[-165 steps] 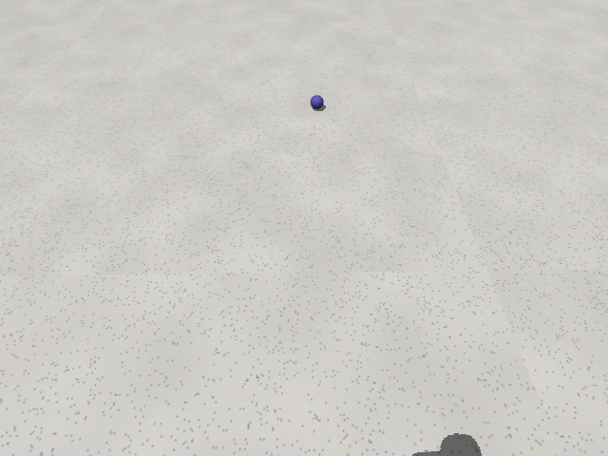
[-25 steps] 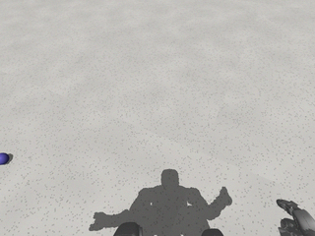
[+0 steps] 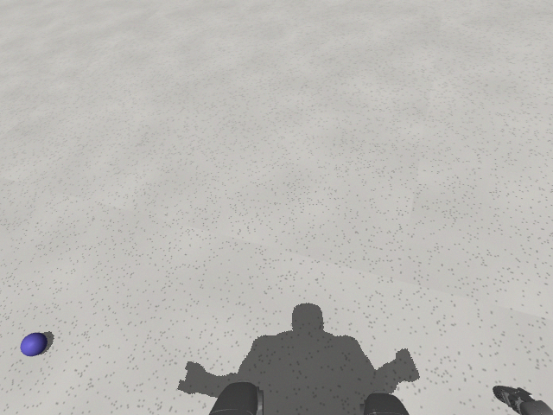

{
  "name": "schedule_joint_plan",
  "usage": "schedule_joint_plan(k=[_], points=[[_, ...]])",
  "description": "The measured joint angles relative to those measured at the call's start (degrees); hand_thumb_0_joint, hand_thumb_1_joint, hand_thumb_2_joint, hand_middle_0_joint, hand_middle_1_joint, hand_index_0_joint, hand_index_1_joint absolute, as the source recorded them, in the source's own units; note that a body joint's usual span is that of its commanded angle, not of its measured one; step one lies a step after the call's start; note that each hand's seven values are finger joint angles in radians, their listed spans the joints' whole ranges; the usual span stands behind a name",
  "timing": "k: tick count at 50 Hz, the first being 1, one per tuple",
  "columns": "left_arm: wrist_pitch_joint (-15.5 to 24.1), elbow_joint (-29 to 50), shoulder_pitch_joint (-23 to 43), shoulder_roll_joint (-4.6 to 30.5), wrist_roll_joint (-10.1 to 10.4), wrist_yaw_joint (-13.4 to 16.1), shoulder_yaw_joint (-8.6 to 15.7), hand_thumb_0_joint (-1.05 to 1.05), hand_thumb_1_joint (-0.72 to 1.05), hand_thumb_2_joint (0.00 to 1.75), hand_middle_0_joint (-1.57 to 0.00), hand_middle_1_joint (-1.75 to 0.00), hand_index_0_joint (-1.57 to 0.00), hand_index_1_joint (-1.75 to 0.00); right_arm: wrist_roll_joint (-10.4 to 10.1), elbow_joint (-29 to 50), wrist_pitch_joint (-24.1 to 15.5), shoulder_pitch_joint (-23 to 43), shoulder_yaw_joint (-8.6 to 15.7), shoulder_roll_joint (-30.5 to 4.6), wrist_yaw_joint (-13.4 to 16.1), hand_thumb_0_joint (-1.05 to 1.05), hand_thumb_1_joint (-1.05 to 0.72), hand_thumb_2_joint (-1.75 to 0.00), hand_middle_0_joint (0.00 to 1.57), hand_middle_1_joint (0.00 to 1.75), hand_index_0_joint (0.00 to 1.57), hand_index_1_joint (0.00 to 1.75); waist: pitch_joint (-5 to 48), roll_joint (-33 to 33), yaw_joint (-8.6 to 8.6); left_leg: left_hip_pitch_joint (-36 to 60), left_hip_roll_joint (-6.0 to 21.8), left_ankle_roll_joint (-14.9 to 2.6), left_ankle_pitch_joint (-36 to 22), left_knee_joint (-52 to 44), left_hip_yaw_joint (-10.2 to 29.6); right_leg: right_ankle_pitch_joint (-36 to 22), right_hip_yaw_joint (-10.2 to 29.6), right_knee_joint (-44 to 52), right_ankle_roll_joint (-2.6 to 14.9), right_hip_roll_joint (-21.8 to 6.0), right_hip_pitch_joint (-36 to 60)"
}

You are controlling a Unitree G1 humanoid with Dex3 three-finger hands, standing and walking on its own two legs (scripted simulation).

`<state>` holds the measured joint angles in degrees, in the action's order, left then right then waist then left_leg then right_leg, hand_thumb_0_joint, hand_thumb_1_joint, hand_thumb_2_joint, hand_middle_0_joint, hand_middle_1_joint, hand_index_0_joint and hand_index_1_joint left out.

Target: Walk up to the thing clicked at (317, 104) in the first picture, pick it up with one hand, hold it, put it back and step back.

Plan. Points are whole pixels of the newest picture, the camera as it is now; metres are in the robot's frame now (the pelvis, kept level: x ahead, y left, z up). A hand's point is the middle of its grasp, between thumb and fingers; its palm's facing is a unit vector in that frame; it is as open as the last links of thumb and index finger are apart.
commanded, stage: walk up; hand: left
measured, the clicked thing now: (34, 344) +0.45 +1.01 -0.69
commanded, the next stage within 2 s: none
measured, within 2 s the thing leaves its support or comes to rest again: neither
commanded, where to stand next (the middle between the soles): +0.02 +0.95 m, yaw -22 degrees
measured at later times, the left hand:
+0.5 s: hand out of the picture +0.15 +0.50 -0.11, palm faces -0.12 -0.82 -0.56, open 7.4 cm
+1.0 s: hand out of the picture +0.16 +0.74 -0.12, palm faces -0.23 -0.81 -0.55, open 7.4 cm
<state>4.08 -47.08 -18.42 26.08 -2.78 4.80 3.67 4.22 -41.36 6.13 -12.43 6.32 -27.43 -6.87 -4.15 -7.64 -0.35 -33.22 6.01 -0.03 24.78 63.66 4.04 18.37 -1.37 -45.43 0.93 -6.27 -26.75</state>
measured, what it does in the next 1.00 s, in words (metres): steps to the left: left foot, then right foot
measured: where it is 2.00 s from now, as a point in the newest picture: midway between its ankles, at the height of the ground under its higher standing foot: outside the picture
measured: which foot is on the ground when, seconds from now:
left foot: up 0.00-0.06, down 0.08-0.38, up 0.40-0.68, down 0.70-1.00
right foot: down 0.00-0.10, up 0.12-0.36, down 0.38-0.72, up 0.74-1.00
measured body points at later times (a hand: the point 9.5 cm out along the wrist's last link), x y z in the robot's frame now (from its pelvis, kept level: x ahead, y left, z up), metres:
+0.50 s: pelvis +0.03 +0.22 +0.00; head +0.07 +0.17 +0.44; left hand +0.16 +0.54 -0.07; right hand +0.07 -0.11 -0.13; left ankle +0.05 +0.32 -0.63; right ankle +0.10 +0.09 -0.70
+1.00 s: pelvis +0.03 +0.45 +0.00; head +0.08 +0.42 +0.44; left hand +0.17 +0.78 -0.08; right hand +0.04 +0.12 -0.12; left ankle +0.08 +0.51 -0.70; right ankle +0.08 +0.37 -0.70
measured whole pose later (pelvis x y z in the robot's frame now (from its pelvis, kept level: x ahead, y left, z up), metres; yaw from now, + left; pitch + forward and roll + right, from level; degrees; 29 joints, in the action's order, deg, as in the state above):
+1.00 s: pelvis +0.03 +0.45 +0.00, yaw -11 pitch -1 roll -1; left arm 3.1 -49.0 -17.8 24.5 0.5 5.2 2.4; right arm 4.5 -36.9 5.6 -17.1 4.8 -24.8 -3.1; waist -7.3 -4.3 -4.0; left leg -24.7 -1.7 -5.6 22.9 48.0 -6.1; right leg 20.1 -6.5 -47.1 3.4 1.4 -26.8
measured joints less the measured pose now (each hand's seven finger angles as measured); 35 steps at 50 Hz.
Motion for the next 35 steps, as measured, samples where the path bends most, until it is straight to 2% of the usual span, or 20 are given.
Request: schedule_joint_plan(k=[4,5,6,8,10,12,15,17,18,19,20,22,23,26,29,31,33,35], points=[[-0.07,0.32,-0.37,2.33,-0.16,-0.27,0.63,0.01,0.89,0.90,-0.21,-0.30,-0.21,-0.30,-0.19,1.05,-0.94,0.01,1.00,-1.64,-0.07,0.01,-0.91,-0.90,0.20,0.30,0.20,0.30,1.04,1.22,0.62,4.98,0.09,-0.76,0.60,-10.02,-0.97,1.44,4.03,-2.23,-0.17,-2.68,-2.58],[-0.24,0.16,-0.23,3.13,-0.08,-0.21,0.80,0.01,0.89,0.90,-0.21,-0.30,-0.21,-0.30,0.00,1.13,-1.55,-0.01,1.40,-1.70,0.24,0.01,-0.91,-0.90,0.20,0.30,0.20,0.30,0.85,2.41,0.46,6.06,-1.11,1.09,1.80,-11.29,-2.08,2.24,5.62,-3.76,0.40,-3.97,-3.54],[-0.66,-0.49,0.16,3.85,0.15,0.09,1.13,0.01,0.89,0.90,-0.21,-0.30,-0.21,-0.30,0.46,1.22,-2.18,0.06,1.55,-1.23,0.69,0.01,-0.91,-0.90,0.20,0.30,0.20,0.30,0.15,4.11,0.37,6.42,-2.47,1.79,2.50,-10.40,-3.79,4.48,8.19,-6.63,1.36,-4.36,-4.60],[-1.83,-2.73,1.21,3.59,1.10,1.39,1.17,0.01,0.89,0.90,-0.21,-0.30,-0.21,-0.30,0.47,1.46,-3.13,-0.55,0.98,-0.70,1.55,0.01,-0.91,-0.90,0.20,0.30,0.20,0.30,-0.14,4.11,-0.62,6.33,-2.82,1.26,3.16,-9.26,-5.00,11.41,10.05,-14.47,2.49,-0.13,-6.93],[-1.99,-4.13,2.17,3.18,2.13,1.82,0.68,0.01,0.90,0.90,-0.20,-0.30,-0.21,-0.30,0.50,1.65,-3.30,-1.29,0.44,0.68,2.46,0.00,-0.91,-0.90,0.20,0.30,0.20,0.30,-0.75,4.42,-2.21,7.39,-3.47,-0.04,2.13,-11.38,-5.81,12.63,8.11,-19.60,2.24,3.29,-8.84],[-1.47,-4.28,2.76,2.60,2.99,1.51,0.08,0.01,0.90,0.90,-0.20,-0.30,-0.21,-0.30,0.50,2.11,-3.29,-2.28,-0.18,1.79,3.14,0.00,-0.91,-0.90,0.20,0.30,0.20,0.30,-1.76,4.84,-3.41,9.00,-4.25,-1.50,0.88,-14.20,-6.87,11.04,3.90,-19.76,1.76,5.02,-9.58],[-1.09,-3.19,3.02,1.02,3.60,0.77,-0.80,0.01,0.90,0.90,-0.20,-0.30,-0.21,-0.30,0.76,3.04,-2.67,-3.68,-0.61,2.53,3.57,0.01,-0.90,-0.90,0.20,0.30,0.20,0.30,-2.96,4.87,-4.70,11.18,-5.72,-3.32,-0.30,-17.50,-8.75,8.85,-2.17,-14.22,1.37,6.20,-8.10],[-0.71,-1.89,2.63,-0.39,3.67,0.52,-1.35,0.01,0.90,0.90,-0.20,-0.30,-0.21,-0.30,0.84,3.76,-1.87,-4.53,-0.67,2.35,3.59,0.01,-0.90,-0.90,0.20,0.30,0.20,0.30,-3.19,4.26,-5.13,11.72,-6.67,-4.39,-0.07,-17.89,-9.98,3.54,-5.08,-5.89,1.97,6.69,-4.79],[-0.27,-0.90,2.05,-0.72,3.45,0.48,-1.57,0.01,0.90,0.90,-0.20,-0.30,-0.21,-0.30,0.67,4.13,-1.39,-4.99,-0.67,2.26,3.52,0.01,-0.90,-0.90,0.20,0.30,0.20,0.30,-3.03,4.24,-5.00,11.25,-7.24,-4.62,0.38,-16.56,-10.72,-0.31,-5.68,-0.03,2.60,6.84,-2.18],[0.19,0.09,1.67,-1.04,2.92,0.59,-1.57,0.01,0.90,0.90,-0.20,-0.30,-0.21,-0.30,0.39,4.38,-1.06,-5.18,-0.62,2.13,3.50,0.01,-0.90,-0.90,0.20,0.30,0.20,0.30,-3.19,3.92,-4.37,9.90,-7.49,-3.82,0.67,-13.33,-10.84,-2.60,-5.37,2.21,3.45,7.05,-1.15],[0.29,0.89,1.73,-1.59,2.39,0.82,-1.64,0.01,0.90,0.90,-0.20,-0.30,-0.21,-0.30,0.18,4.27,-0.77,-4.94,-0.55,1.98,3.62,0.01,-0.90,-0.90,0.20,0.30,0.20,0.30,-4.05,2.76,-3.95,8.17,-7.44,-2.33,2.53,-8.43,-9.32,-2.39,-5.45,1.19,3.41,7.36,-1.13],[-0.07,1.79,2.18,-2.26,2.11,1.11,-2.25,0.01,0.90,0.90,-0.21,-0.30,-0.21,-0.30,0.19,3.75,0.14,-5.04,-0.59,2.07,3.95,0.01,-0.90,-0.90,0.20,0.30,0.20,0.30,-4.38,1.24,-3.34,3.69,-7.97,-0.57,5.64,2.94,-5.75,-1.29,-5.75,-0.42,3.10,6.56,-0.95],[-0.17,1.99,2.37,-2.66,2.12,1.23,-2.42,0.01,0.89,0.90,-0.21,-0.30,-0.21,-0.30,0.24,3.30,0.53,-4.99,-0.62,1.97,3.89,0.01,-0.90,-0.90,0.20,0.30,0.20,0.30,-4.24,0.62,-2.86,1.73,-7.75,-0.20,5.24,7.51,-4.34,-1.20,-5.62,-0.33,2.92,5.97,-0.56],[-0.20,2.32,1.95,-3.18,1.53,1.11,-2.34,0.01,0.89,0.90,-0.21,-0.30,-0.21,-0.30,0.18,2.55,0.80,-3.98,-0.63,1.36,2.86,0.01,-0.90,-0.90,0.20,0.30,0.20,0.30,-3.58,-0.28,-1.66,-1.63,-5.48,-0.14,1.82,12.44,-0.79,-1.86,-3.98,0.67,1.51,3.89,0.19],[-0.38,1.94,1.07,-2.21,0.80,0.44,-1.65,0.01,0.89,0.90,-0.21,-0.30,-0.21,-0.30,0.09,2.80,0.44,-2.89,-0.34,0.64,1.68,0.01,-0.90,-0.90,0.20,0.30,0.20,0.30,-2.55,0.09,-0.90,-1.61,-2.33,-0.17,-0.12,9.25,1.02,-2.07,-1.32,0.39,0.44,1.48,-0.62],[-0.48,1.59,0.53,-0.94,0.25,0.07,-1.00,0.01,0.89,0.90,-0.21,-0.30,-0.21,-0.30,-0.04,3.03,0.45,-2.10,-0.08,0.14,1.17,0.01,-0.90,-0.90,0.20,0.30,0.20,0.30,-1.79,0.70,-0.46,-0.02,-0.69,-0.29,0.66,4.28,1.07,-1.96,0.68,-0.34,0.16,-0.02,-1.90],[-0.54,1.35,0.31,0.56,-0.08,-0.12,-0.33,0.01,0.89,0.90,-0.21,-0.30,-0.21,-0.30,-0.24,3.15,0.28,-1.51,0.30,-0.61,0.90,0.01,-0.90,-0.90,0.20,0.30,0.20,0.30,-1.21,1.27,0.08,2.43,0.13,-0.64,2.46,-1.35,0.63,-1.86,2.70,-1.30,0.01,-1.42,-3.53],[-0.77,1.15,0.34,2.03,-0.03,-0.14,0.20,0.01,0.89,0.90,-0.21,-0.30,-0.21,-0.30,-0.35,3.23,-0.34,-1.44,0.85,-1.70,0.96,0.01,-0.90,-0.90,0.20,0.30,0.20,0.30,-0.68,1.68,0.47,6.00,-0.16,-0.76,2.84,-8.63,-0.43,-1.56,4.77,-2.78,-0.21,-2.91,-5.46]])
